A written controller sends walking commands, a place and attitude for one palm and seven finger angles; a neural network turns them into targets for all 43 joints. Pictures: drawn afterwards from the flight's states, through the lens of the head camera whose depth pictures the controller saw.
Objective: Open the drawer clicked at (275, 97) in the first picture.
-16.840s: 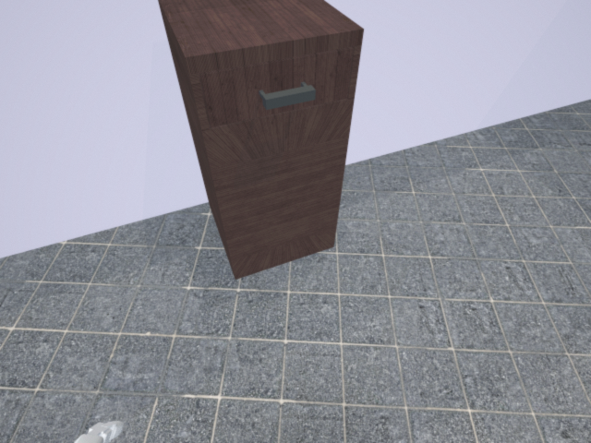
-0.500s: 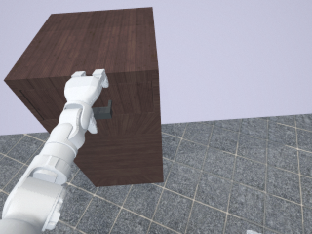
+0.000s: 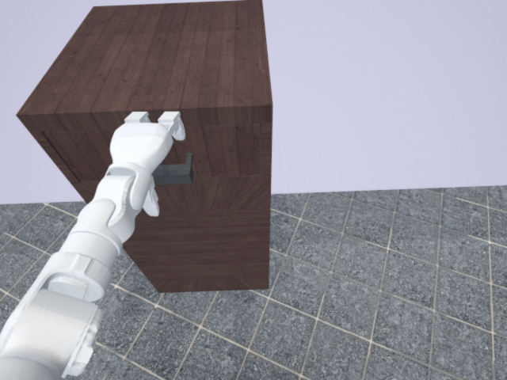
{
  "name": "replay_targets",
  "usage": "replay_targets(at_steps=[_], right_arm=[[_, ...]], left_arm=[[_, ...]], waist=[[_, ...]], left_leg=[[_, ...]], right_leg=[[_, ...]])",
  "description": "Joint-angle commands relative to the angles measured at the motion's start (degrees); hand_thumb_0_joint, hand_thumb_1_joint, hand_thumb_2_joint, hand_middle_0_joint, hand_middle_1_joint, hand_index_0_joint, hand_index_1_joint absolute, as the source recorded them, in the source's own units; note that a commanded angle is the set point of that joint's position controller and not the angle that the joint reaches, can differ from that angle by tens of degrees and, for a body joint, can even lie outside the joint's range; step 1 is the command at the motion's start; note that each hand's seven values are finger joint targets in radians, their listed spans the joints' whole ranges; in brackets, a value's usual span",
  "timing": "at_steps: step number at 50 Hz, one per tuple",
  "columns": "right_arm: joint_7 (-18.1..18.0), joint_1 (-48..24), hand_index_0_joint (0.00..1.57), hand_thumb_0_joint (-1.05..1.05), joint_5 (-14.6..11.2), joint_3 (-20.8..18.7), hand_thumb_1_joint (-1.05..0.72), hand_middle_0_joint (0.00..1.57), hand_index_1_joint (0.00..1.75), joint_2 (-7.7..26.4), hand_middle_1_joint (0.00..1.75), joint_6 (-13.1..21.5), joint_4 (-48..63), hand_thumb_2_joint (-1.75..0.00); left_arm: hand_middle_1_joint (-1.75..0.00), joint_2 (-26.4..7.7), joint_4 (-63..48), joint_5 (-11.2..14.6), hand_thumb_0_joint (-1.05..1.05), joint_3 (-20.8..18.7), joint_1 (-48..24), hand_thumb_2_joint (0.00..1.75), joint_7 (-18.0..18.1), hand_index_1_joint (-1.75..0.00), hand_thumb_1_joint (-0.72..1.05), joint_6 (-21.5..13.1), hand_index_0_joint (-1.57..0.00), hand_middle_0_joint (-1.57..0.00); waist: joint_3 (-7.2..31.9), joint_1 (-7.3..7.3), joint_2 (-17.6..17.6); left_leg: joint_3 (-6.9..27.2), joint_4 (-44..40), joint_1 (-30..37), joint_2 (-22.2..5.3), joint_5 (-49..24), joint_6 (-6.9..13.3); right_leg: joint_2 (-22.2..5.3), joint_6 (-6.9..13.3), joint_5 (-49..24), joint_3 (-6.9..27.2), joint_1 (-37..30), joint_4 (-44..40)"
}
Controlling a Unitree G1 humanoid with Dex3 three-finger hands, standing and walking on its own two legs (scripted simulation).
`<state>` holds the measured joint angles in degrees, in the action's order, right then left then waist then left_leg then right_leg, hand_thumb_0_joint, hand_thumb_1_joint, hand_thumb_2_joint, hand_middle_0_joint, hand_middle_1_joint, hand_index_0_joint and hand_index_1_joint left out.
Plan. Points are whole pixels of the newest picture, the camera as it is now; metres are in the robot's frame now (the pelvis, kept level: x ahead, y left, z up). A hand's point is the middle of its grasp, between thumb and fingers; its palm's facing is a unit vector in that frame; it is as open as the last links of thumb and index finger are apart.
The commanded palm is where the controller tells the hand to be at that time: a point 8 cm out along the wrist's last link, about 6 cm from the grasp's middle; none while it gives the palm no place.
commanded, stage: move the hooked fingers above the handle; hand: left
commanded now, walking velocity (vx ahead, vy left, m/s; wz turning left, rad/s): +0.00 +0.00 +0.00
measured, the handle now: (159, 166) +0.49 +0.20 +0.03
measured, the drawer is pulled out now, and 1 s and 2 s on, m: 0.00 0.00 0.00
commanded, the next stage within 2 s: lower the fingers behind the handle in 1.42 s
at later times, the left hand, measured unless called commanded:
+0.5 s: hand (138, 174) +0.44 +0.22 +0.07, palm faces -0.11 +0.00 -0.99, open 13.8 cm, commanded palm +0.44 +0.21 +0.14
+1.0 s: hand (149, 163) +0.45 +0.19 +0.09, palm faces -0.04 -0.03 -1.00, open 13.3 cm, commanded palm +0.44 +0.20 +0.15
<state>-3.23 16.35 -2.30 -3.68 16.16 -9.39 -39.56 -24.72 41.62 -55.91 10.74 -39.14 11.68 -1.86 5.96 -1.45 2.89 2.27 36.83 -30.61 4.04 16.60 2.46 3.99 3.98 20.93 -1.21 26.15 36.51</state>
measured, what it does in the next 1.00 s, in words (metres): stands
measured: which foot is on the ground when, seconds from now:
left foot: down 0.00-1.00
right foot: down 0.00-1.00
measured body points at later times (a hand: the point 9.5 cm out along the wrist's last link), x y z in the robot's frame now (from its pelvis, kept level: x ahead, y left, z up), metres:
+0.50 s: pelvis -0.01 +0.00 +0.00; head +0.03 -0.02 +0.45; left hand +0.44 +0.21 +0.12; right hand +0.05 -0.28 -0.13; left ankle +0.01 +0.09 -0.72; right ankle -0.04 -0.08 -0.72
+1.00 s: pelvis +0.00 +0.00 +0.00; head +0.03 -0.02 +0.45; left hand +0.45 +0.19 +0.14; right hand +0.08 -0.25 -0.13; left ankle +0.01 +0.09 -0.72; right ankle -0.04 -0.08 -0.72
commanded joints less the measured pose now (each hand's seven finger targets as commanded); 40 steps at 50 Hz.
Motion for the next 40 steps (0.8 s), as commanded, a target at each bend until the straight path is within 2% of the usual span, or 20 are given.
replay_targets(at_steps=[1, 2, 4, 7, 8, 9, 10, 13, 18, 19, 20, 23, 25, 26, 28, 33, 34, 36, 38, 40], right_arm=[[0.3, 0.8, 0.20, 0.00, -0.2, -0.6, -0.90, 0.20, 0.30, 6.7, 0.30, 1.3, 4.6, -0.90], [0.5, 0.5, 0.20, 0.00, -0.2, -0.4, -0.90, 0.20, 0.30, 6.5, 0.30, 0.9, 4.8, -0.90], [0.6, -0.2, 0.20, 0.00, -0.2, -0.2, -0.90, 0.20, 0.30, 6.5, 0.30, 0.1, 5.4, -0.90], [0.0, -1.4, 0.20, 0.00, -0.5, 0.3, -0.90, 0.20, 0.30, 6.5, 0.30, -0.9, 6.2, -0.90], [-0.3, -1.6, 0.20, 0.00, -0.5, 0.6, -0.90, 0.20, 0.30, 6.9, 0.30, -1.2, 6.4, -0.90], [-0.6, -1.8, 0.20, 0.00, -0.8, 0.8, -0.90, 0.20, 0.30, 6.7, 0.30, -1.3, 6.9, -0.90], [-1.0, -1.8, 0.20, 0.00, -0.8, 0.9, -0.90, 0.20, 0.30, 6.7, 0.30, -1.3, 7.1, -0.90], [-1.9, -2.0, 0.20, 0.00, -1.0, 1.1, -0.90, 0.20, 0.30, 6.5, 0.30, -1.3, 8.4, -0.90], [-2.4, -1.3, 0.20, 0.00, -1.0, 1.3, -0.90, 0.20, 0.30, 6.3, 0.30, -0.3, 9.5, -0.90], [-2.5, -0.8, 0.20, 0.00, -1.1, 1.2, -0.90, 0.20, 0.30, 6.2, 0.30, 0.1, 9.7, -0.90], [-2.6, -0.4, 0.20, 0.00, -1.1, 1.0, -0.90, 0.20, 0.30, 6.5, 0.30, 0.5, 9.6, -0.90], [-2.4, 1.3, 0.20, 0.00, -0.8, 0.0, -0.90, 0.20, 0.30, 6.3, 0.30, 1.7, 9.6, -0.90], [-2.2, 2.9, 0.20, 0.00, -0.4, -1.0, -0.90, 0.20, 0.30, 6.0, 0.30, 2.6, 8.7, -0.90], [-1.9, 3.3, 0.20, 0.00, -0.3, -1.3, -0.90, 0.20, 0.30, 5.7, 0.30, 2.8, 8.5, -0.90], [-1.3, 4.6, 0.20, 0.00, 0.0, -2.0, -0.90, 0.20, 0.30, 5.7, 0.30, 3.5, 6.9, -0.90], [0.0, 4.4, 0.20, 0.00, 0.2, -1.6, -0.90, 0.20, 0.30, 6.8, 0.30, 2.7, 4.3, -0.90], [0.2, 4.3, 0.20, 0.00, 0.1, -1.6, -0.90, 0.20, 0.30, 6.6, 0.30, 2.6, 4.4, -0.90], [0.6, 3.6, 0.20, 0.00, -0.1, -1.5, -0.90, 0.20, 0.30, 6.5, 0.30, 2.4, 4.3, -0.90], [0.6, 3.1, 0.20, 0.00, -0.1, -1.4, -0.90, 0.20, 0.30, 6.8, 0.30, 2.1, 4.2, -0.90], [0.4, 2.2, 0.20, 0.00, -0.3, -1.2, -0.90, 0.20, 0.30, 6.5, 0.30, 1.8, 4.5, -0.90]], left_arm=[[-1.20, -15.6, -2.6, -0.8, 0.00, -10.0, -31.4, 0.30, 5.4, -1.20, -0.50, 6.8, -0.30, -0.30], [-1.20, -15.1, -1.4, -1.3, 0.00, -9.5, -31.2, 0.30, 5.2, -1.20, -0.50, 8.6, -0.30, -0.30], [-1.20, -15.1, 0.4, -2.1, 0.00, -9.4, -29.1, 0.30, 4.2, -1.20, -0.50, 11.2, -0.30, -0.30], [-1.20, -14.9, 2.9, -2.4, 0.00, -8.5, -27.7, 0.30, 2.2, -1.20, -0.50, 13.1, -0.30, -0.30], [-1.20, -17.2, 3.8, -2.6, 0.00, -10.0, -27.6, 0.30, 1.4, -1.20, -0.50, 13.2, -0.30, -0.30], [-1.20, -15.7, 4.9, -2.7, 0.00, -8.2, -27.6, 0.30, 0.6, -1.20, -0.50, 13.4, -0.30, -0.30], [-1.20, -17.5, 5.5, -2.4, 0.00, -9.7, -26.8, 0.30, 0.0, -1.20, -0.50, 13.1, -0.30, -0.30], [-1.20, -18.1, 5.9, -1.7, 0.00, -9.7, -25.5, 0.30, -2.2, -1.20, -0.50, 11.3, -0.30, -0.30], [-1.20, -18.4, 5.5, -2.6, 0.00, -9.6, -24.7, 0.30, -3.1, -1.20, -0.50, 7.3, -0.30, -0.30], [-1.20, -17.6, 4.5, -2.4, 0.00, -8.6, -25.7, 0.30, -3.0, -1.20, -0.50, 6.4, -0.30, -0.30], [-1.20, -19.3, 3.5, -2.5, 0.00, -9.9, -27.0, 0.30, -2.8, -1.20, -0.50, 5.2, -0.30, -0.30], [-1.20, -16.7, -4.0, -1.9, 0.00, -7.5, -33.6, 0.30, -2.2, -1.20, -0.50, 1.0, -0.30, -0.30], [-1.20, -15.9, -9.1, -1.5, 0.00, -7.7, -35.3, 0.30, -1.0, -1.20, -0.50, -1.8, -0.30, -0.30], [-1.20, -13.0, -11.7, -1.2, 0.00, -5.3, -37.1, 0.30, -0.3, -1.20, -0.50, -2.8, -0.30, -0.30], [-1.20, -11.4, -13.3, -0.4, 0.00, -4.9, -38.7, 0.30, 1.2, -1.20, -0.50, -3.6, -0.30, -0.30], [-1.20, -15.4, -5.3, -0.4, 0.00, -10.1, -34.3, 0.30, 5.1, -1.20, -0.50, 2.0, -0.30, -0.30], [-1.20, -12.9, -6.2, -0.3, 0.00, -7.8, -36.0, 0.30, 5.3, -1.20, -0.50, 3.1, -0.30, -0.30], [-1.20, -12.0, -6.1, -0.3, 0.00, -6.9, -36.7, 0.30, 5.4, -1.20, -0.50, 4.8, -0.30, -0.30], [-1.20, -13.0, -6.0, -0.6, 0.00, -7.5, -37.3, 0.30, 5.0, -1.20, -0.50, 6.0, -0.30, -0.30], [-1.20, -12.2, -3.8, -1.1, 0.00, -6.7, -36.7, 0.30, 4.4, -1.20, -0.50, 7.3, -0.30, -0.30]], waist=[[18.8, -1.69, -2.5], [20.2, -0.83, -1.0], [20.8, -0.07, -1.9], [17.3, -0.45, -6.1], [16.8, -0.38, -7.4], [14.4, -0.92, -7.9], [14.1, -0.40, -8.8], [13.3, -0.28, -9.2], [11.7, -0.39, -4.9], [11.6, -1.16, -5.0], [11.8, -1.37, -5.2], [17.3, -3.48, -2.7], [22.4, -3.45, 1.3], [23.6, -4.27, 3.6], [25.2, -5.24, 3.4], [22.5, -3.18, 0.5], [22.4, -3.80, 0.1], [21.4, -3.79, 0.1], [22.2, -3.62, -0.5], [20.0, -3.73, -1.5]], left_leg=[[-1.0, -2.9, 12.6, -1.0, -15.8, 0.8], [-1.3, -3.1, 12.6, -1.0, -17.0, 0.6], [-1.9, -3.3, 12.0, -1.1, -18.8, 0.6], [-2.5, -4.4, 9.6, -1.1, -15.8, 1.1], [-2.4, -4.8, 8.4, -1.1, -14.6, 1.1], [-2.6, -5.2, 7.6, -1.1, -12.6, 1.2], [-2.8, -5.7, 7.1, -1.1, -10.9, 1.3], [-2.9, -6.3, 6.2, -1.1, -8.7, 1.4], [-3.1, -5.8, 5.8, -1.3, -5.6, 1.3], [-3.1, -5.4, 5.6, -1.4, -4.9, 1.5], [-3.0, -4.9, 5.3, -1.5, -4.4, 1.5], [-2.3, -3.1, 8.7, -1.4, -7.3, 1.9], [-1.7, -2.1, 13.4, -1.4, -10.7, 1.8], [-1.2, -1.4, 16.2, -1.4, -12.5, 1.6], [-0.3, -0.2, 19.4, -1.7, -15.7, 1.5], [-0.4, -0.9, 15.1, -1.5, -18.7, 1.0], [-0.5, -0.9, 15.5, -1.5, -19.5, 1.0], [-0.6, -1.4, 15.9, -1.4, -19.6, 1.0], [-0.4, -1.8, 16.3, -1.4, -20.6, 1.0], [-0.5, -2.4, 15.9, -1.5, -18.3, 1.1]], right_leg=[[-1.2, -1.5, -16.9, 2.3, -2.8, -4.9], [-1.2, -1.3, -18.1, 2.2, -4.1, -4.5], [-1.4, -1.3, -20.8, 2.4, -6.9, -4.7], [-1.7, -1.9, -20.0, 2.9, -8.1, -6.3], [-2.0, -1.9, -19.3, 3.3, -9.2, -6.7], [-2.1, -2.2, -17.8, 3.2, -8.2, -7.2], [-2.3, -2.4, -16.3, 3.7, -8.8, -7.8], [-2.8, -2.5, -13.9, 4.3, -9.8, -8.6], [-2.8, -2.2, -9.1, 4.9, -6.5, -8.8], [-2.8, -2.3, -8.5, 5.0, -5.7, -8.9], [-2.8, -2.4, -8.0, 5.3, -5.3, -8.9], [-2.6, -2.4, -11.1, 5.4, -4.8, -7.5], [-2.1, -2.1, -13.6, 5.2, -3.7, -6.4], [-1.8, -1.9, -13.9, 4.6, -1.5, -5.9], [-1.3, -1.8, -14.7, 3.8, 0.5, -5.4], [-0.8, -1.5, -18.3, 2.6, -1.2, -4.5], [-0.7, -1.6, -19.4, 2.4, -1.2, -4.4], [-0.7, -1.6, -19.7, 2.2, -1.5, -4.8], [-0.8, -1.4, -20.4, 2.3, -2.9, -5.0], [-0.8, -1.7, -18.5, 2.1, -2.0, -5.5]])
